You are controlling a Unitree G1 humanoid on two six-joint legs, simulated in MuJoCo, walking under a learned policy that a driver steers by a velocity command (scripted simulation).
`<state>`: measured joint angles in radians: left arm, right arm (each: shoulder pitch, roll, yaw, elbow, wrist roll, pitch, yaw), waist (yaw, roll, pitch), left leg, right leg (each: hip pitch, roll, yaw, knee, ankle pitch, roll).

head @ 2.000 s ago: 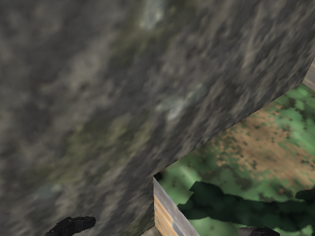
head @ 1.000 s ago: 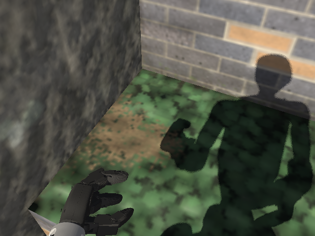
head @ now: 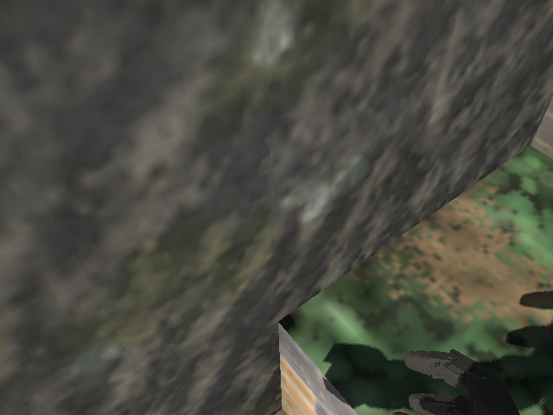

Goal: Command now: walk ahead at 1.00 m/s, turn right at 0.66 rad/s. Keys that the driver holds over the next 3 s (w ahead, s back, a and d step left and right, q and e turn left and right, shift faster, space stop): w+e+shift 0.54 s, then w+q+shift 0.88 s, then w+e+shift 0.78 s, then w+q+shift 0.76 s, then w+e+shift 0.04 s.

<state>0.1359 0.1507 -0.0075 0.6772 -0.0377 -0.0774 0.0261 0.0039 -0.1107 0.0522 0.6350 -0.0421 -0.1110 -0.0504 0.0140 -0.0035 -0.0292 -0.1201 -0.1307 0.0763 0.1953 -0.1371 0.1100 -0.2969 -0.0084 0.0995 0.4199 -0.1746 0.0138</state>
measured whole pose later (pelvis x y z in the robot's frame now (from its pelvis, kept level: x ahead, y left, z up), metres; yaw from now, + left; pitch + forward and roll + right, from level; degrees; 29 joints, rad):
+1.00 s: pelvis -0.03 -0.07 +0.00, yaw -20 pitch +3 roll -2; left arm -0.04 0.10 -0.07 0.54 0.08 -0.07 0.01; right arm 0.15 -0.14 0.00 0.66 0.03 -0.03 -0.02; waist -0.03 0.07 -0.01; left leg -0.29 0.10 0.00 0.46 -0.22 -0.03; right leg -0.16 0.04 -0.14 0.31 -0.21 -0.04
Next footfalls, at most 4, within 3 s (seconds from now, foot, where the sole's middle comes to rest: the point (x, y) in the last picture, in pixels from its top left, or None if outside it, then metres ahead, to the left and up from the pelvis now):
0.70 right None -0.06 -0.17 -0.78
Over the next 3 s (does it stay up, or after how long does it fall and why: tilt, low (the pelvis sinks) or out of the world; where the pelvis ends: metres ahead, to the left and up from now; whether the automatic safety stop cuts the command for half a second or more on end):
stays up -0.02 -0.03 -0.01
